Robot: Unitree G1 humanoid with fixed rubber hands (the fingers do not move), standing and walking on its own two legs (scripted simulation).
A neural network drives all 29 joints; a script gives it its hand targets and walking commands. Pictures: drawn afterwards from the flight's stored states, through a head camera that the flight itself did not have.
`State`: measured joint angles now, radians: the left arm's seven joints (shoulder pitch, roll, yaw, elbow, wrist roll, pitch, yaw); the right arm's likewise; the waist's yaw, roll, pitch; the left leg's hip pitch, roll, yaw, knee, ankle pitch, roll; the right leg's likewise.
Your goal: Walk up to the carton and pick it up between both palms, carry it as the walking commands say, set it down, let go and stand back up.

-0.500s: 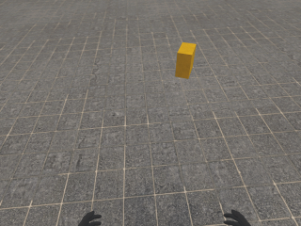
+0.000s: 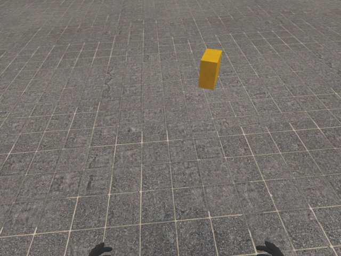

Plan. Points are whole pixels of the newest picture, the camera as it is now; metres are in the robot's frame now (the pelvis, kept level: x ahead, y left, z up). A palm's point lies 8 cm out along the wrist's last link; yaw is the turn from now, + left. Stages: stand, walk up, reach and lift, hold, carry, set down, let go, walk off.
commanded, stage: stand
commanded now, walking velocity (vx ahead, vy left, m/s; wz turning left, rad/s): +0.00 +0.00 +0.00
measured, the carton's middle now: (209, 69) +1.84 -0.33 -0.62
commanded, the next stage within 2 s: walk up in 0.18 s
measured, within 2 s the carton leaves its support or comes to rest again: neither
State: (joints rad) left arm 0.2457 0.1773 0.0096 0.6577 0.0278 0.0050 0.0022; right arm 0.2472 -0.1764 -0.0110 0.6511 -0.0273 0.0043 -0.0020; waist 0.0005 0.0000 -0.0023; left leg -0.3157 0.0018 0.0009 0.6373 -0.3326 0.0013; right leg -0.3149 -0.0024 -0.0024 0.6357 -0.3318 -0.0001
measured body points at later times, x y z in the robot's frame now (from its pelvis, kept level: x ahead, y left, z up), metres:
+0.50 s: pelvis +0.01 -0.02 +0.01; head +0.02 -0.02 +0.46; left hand +0.14 +0.23 -0.10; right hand +0.08 -0.28 -0.11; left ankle +0.00 +0.12 -0.73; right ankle +0.00 -0.13 -0.68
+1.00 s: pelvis +0.20 -0.05 +0.01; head +0.23 -0.09 +0.46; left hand +0.08 +0.17 -0.10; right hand +0.36 -0.26 -0.12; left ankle +0.36 +0.07 -0.67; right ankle +0.03 -0.16 -0.72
